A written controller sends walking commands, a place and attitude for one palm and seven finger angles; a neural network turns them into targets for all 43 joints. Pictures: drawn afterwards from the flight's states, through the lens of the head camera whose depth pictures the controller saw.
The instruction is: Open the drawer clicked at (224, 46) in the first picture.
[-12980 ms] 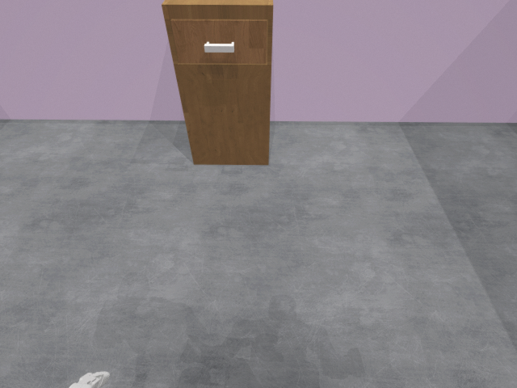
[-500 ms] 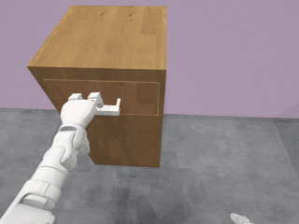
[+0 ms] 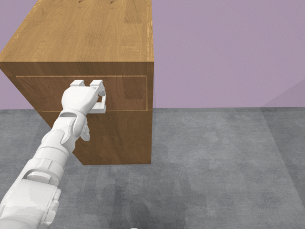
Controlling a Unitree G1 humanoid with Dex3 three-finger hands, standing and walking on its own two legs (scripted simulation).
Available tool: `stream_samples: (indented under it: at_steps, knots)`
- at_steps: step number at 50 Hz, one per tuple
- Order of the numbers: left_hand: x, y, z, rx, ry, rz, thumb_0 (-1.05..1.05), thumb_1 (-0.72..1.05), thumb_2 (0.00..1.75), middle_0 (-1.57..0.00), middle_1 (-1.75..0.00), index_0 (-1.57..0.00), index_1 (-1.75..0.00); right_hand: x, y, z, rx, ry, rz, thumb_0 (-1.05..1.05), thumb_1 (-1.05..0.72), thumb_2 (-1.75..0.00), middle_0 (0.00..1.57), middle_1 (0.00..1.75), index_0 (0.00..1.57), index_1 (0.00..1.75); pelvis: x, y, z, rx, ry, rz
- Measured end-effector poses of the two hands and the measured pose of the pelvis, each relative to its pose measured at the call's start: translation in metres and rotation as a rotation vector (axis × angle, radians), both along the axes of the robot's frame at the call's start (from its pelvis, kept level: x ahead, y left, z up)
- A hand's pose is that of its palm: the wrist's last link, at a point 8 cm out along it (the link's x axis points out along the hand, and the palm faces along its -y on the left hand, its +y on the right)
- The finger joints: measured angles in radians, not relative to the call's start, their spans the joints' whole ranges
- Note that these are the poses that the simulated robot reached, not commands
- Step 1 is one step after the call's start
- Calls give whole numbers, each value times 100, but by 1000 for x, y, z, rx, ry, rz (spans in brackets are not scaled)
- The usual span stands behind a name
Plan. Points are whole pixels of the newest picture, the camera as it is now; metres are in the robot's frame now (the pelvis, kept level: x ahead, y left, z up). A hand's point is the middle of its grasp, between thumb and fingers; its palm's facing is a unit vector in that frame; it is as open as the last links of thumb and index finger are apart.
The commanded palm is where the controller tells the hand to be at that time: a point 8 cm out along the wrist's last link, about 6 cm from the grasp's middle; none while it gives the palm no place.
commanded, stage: move the hooked fingers above the handle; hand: left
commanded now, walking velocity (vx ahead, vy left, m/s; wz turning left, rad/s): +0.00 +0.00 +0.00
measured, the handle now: (87, 102) +0.51 +0.22 -0.03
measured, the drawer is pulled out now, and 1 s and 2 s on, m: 0.00 0.00 0.00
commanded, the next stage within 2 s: none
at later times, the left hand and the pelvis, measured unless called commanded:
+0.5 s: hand (81, 108) +0.44 +0.21 +0.03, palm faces -0.02 -0.06 -1.00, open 13.8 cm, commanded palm +0.43 +0.22 +0.09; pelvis +0.00 +0.00 +0.00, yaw +0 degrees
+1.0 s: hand (74, 104) +0.45 +0.23 +0.04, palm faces +0.04 -0.03 -1.00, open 13.8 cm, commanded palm +0.42 +0.23 +0.09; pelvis +0.00 +0.01 +0.00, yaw -1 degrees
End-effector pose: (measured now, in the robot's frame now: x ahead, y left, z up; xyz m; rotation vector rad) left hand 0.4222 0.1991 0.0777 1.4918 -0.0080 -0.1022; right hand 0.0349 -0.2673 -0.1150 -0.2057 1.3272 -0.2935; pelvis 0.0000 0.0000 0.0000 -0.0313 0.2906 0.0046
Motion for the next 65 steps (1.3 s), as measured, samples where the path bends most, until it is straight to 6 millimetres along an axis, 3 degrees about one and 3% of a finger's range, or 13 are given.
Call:
stream_samples:
  at_steps: [3,6,11,18,25,33,39,44,50,55,60,65]
  knots:
    - [10,-2,3,5,-79,7,0,-49,30,-32,-120,-32,-120,-7,-4,-5,-7,11,-9,1,-91,-90,20,30,20,30,-2,0,-5,0,24,-8]
    - [20,9,3,37,-115,103,0,-49,30,-32,-120,-32,-120,-13,-4,-10,6,20,-21,1,-91,-90,20,30,20,30,-4,0,-8,1,46,-19]
    - [20,14,3,62,-64,181,0,-49,30,-32,-120,-35,-124,-16,2,-11,46,27,-45,1,-91,-90,20,30,20,30,-1,0,-4,3,44,-36]
    - [6,25,-9,37,89,181,0,-49,30,-32,-120,-33,-122,-6,5,4,29,-18,-48,1,-91,-90,20,30,20,30,2,-5,4,2,0,-26]
    - [2,16,3,20,-38,29,-1,-49,30,-32,-120,-33,-120,8,-3,2,-9,-34,5,0,-91,-90,20,30,20,30,-1,0,-1,-7,14,1]
    - [11,28,5,64,-65,185,0,-49,30,-32,-120,-32,-120,17,5,-8,39,-43,16,0,-91,-90,20,30,20,30,-2,4,-5,-5,30,-5]
    - [5,14,-2,11,29,140,-1,-49,30,-32,-120,-32,-120,16,15,-2,55,-44,0,0,-91,-90,20,30,20,30,3,5,1,-6,4,-8]
    - [3,4,1,-2,-17,45,0,-49,30,-32,-120,-32,-120,15,16,1,38,-52,-4,0,-91,-90,20,30,21,30,3,5,1,-5,-7,-13]
    - [6,30,11,48,-96,142,0,-49,30,-32,-120,-32,-120,14,14,-3,38,-47,-2,0,-91,-90,20,30,20,30,0,7,-1,-4,8,-24]
    - [-2,52,3,82,12,239,0,-49,30,-32,-120,-32,-120,12,14,-3,48,-30,0,1,-91,-90,20,30,20,30,0,8,2,-7,1,-14]
    - [-10,22,-4,-1,64,82,-1,-49,30,-32,-120,-32,-120,15,13,3,19,-32,19,1,-91,-90,20,30,20,30,1,10,3,-12,-17,11]
    - [-4,-8,6,-36,-77,-62,-1,-49,30,-32,-120,-32,-120,21,11,2,-4,-64,28,1,-91,-90,20,30,20,30,-3,11,-3,-12,-3,7]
